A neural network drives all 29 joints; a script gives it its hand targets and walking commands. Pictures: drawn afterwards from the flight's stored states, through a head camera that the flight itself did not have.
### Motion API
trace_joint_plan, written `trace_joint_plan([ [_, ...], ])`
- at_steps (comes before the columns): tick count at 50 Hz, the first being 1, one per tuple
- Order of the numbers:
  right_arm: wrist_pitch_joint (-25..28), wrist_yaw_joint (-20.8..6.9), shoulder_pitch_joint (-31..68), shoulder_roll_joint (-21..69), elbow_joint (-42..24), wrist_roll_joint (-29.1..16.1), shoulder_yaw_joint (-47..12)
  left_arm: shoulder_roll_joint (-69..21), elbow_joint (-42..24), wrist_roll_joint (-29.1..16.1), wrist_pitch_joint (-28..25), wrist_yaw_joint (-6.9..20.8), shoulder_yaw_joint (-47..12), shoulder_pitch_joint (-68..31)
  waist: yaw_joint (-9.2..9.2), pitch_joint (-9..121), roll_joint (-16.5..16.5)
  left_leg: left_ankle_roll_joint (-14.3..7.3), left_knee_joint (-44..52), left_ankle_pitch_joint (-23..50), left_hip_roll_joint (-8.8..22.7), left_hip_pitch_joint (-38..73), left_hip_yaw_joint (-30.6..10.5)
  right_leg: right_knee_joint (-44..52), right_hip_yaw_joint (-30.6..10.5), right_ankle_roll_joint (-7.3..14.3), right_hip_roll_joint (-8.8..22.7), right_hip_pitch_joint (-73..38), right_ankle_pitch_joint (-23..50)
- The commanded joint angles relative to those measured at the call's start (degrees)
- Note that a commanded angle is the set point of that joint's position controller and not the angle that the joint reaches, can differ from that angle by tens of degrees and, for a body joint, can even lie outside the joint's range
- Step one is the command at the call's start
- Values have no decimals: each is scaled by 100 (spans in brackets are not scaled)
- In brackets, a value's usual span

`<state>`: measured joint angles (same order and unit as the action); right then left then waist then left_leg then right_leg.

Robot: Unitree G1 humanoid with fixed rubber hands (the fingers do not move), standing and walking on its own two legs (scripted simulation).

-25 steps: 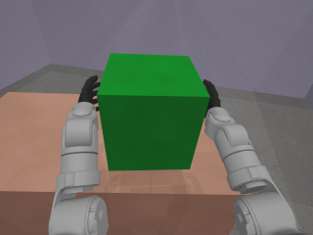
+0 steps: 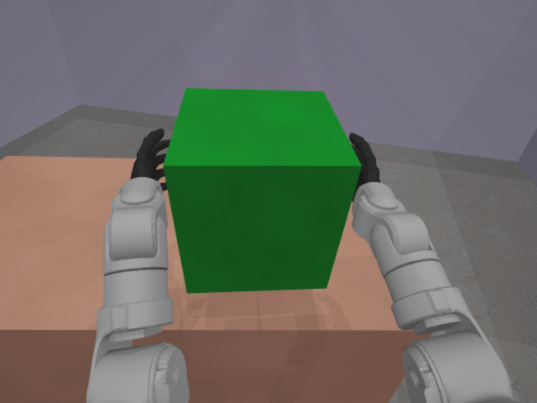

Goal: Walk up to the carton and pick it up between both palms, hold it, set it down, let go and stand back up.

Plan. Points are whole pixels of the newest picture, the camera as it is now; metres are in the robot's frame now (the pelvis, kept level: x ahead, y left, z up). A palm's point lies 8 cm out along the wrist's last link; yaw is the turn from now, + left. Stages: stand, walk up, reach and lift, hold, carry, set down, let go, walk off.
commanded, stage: hold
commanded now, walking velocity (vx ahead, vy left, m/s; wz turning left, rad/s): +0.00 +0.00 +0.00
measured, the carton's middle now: (257, 189) +0.39 +0.01 +0.18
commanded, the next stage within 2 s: set down in 1.64 s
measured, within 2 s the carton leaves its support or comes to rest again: neither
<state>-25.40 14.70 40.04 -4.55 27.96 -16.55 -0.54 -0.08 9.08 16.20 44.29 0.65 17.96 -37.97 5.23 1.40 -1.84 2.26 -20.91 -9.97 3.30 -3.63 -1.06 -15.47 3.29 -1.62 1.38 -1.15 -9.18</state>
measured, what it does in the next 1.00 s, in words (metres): stands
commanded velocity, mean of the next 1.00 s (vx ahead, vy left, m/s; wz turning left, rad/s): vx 0.00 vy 0.00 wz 0.00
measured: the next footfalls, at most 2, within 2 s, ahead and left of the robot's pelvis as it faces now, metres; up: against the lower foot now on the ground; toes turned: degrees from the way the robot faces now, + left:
none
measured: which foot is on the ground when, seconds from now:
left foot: down 0.00-1.00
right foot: down 0.00-1.00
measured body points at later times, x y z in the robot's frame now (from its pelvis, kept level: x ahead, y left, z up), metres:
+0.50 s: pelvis +0.00 -0.01 +0.00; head -0.07 +0.01 +0.44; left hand +0.38 +0.16 +0.22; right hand +0.37 -0.15 +0.20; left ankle +0.03 +0.14 -0.75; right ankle +0.00 -0.14 -0.75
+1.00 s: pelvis +0.00 +0.00 +0.00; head -0.07 +0.02 +0.44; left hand +0.38 +0.16 +0.22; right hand +0.37 -0.15 +0.20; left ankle +0.03 +0.14 -0.75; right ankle +0.00 -0.14 -0.75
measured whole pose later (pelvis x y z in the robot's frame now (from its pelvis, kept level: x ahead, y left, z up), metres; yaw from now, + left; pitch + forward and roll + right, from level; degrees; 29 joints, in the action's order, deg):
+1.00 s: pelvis +0.00 +0.00 +0.00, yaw +1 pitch -7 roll -1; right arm -25.0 14.3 40.9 -3.4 30.8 -15.0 1.4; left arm 1.4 13.5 16.2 43.8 0.9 17.3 -40.1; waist 5.0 2.8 -1.8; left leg 2.5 -21.5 -9.7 3.4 -5.2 -1.8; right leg -16.3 3.8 -1.3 1.2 0.3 -9.2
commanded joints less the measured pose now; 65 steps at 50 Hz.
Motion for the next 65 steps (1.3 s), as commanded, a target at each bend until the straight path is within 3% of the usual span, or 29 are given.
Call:
trace_joint_plan([
  [1, 437, -669, 5259, 3490, -2293, -615, -2149, -3503, -898, -1083, -464, 793, -3188, -4041, 64, 2359, 476, 118, -11, 1903, -628, 1097, 179, 107, 87, -66, -617, -129, 1198],
  [7, 438, -656, 5253, 3515, -2328, -597, -2172, -3475, -908, -1081, -464, 808, -3188, -4029, 59, 2356, 448, 96, -3, 1858, -641, 1073, 187, 103, 81, -80, -601, -160, 1238],
  [9, 406, -702, 5003, 3441, -1931, -468, -1961, -3399, -745, -968, -466, 800, -3182, -3977, 53, 2273, 566, 147, 53, 1725, -594, 875, 227, 87, 116, -51, -637, -127, 882],
  [16, 465, -699, 5354, 3591, -2336, -555, -2117, -3524, -852, -1131, -534, 766, -3279, -4091, 19, 2592, 439, 116, -59, 1951, -643, 876, 219, 11, 111, -88, -650, -247, 1254],
  [27, 357, -615, 5308, 3647, -2058, -554, -2107, -3365, -596, -1035, -502, 842, -3034, -4085, 3, 2268, 330, 28, 38, 1620, -673, 679, 245, 34, 51, -152, -583, -328, 1239],
  [31, 319, -587, 5202, 3663, -2070, -647, -2156, -3348, -728, -1051, -494, 870, -3038, -4063, 23, 2420, 349, 54, -10, 1836, -675, 759, 232, -8, 36, -158, -599, -465, 1481],
  [48, 447, -757, 5475, 3578, -1781, -422, -1837, -3590, -454, -1127, -581, 758, -3158, -4415, 80, 2353, 558, 144, 62, 1414, -590, 754, 196, 104, 131, -16, -622, 25, 532],
  [65, 429, -668, 5391, 3614, -2068, -662, -2129, -3477, -612, -1079, -543, 743, -3090, -4118, -25, 2435, 400, 95, -60, 1925, -654, 820, 207, 37, 70, -126, -630, -286, 1300],
])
